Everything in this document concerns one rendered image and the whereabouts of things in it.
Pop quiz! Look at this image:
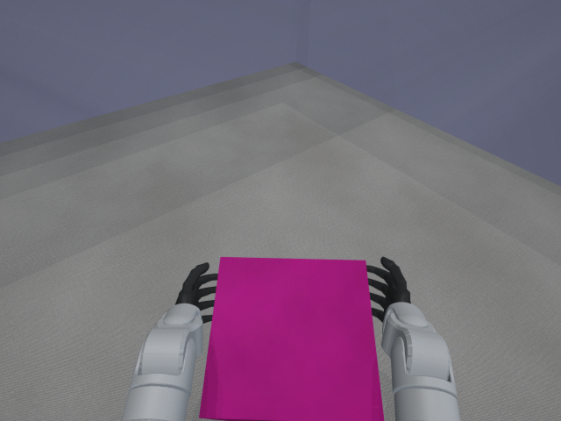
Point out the right robot hand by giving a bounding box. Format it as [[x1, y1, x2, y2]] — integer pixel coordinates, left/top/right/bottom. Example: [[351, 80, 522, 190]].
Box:
[[366, 257, 411, 323]]

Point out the carton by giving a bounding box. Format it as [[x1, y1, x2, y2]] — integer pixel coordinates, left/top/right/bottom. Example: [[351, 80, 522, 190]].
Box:
[[199, 257, 384, 421]]

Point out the robot right forearm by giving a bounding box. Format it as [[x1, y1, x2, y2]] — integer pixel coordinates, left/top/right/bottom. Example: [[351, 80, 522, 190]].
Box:
[[381, 302, 461, 421]]

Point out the robot left forearm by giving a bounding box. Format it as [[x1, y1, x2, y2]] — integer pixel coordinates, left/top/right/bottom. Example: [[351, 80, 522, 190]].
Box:
[[121, 303, 203, 421]]

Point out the left robot hand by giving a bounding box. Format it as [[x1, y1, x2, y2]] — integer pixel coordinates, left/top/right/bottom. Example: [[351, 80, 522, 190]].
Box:
[[175, 262, 218, 324]]

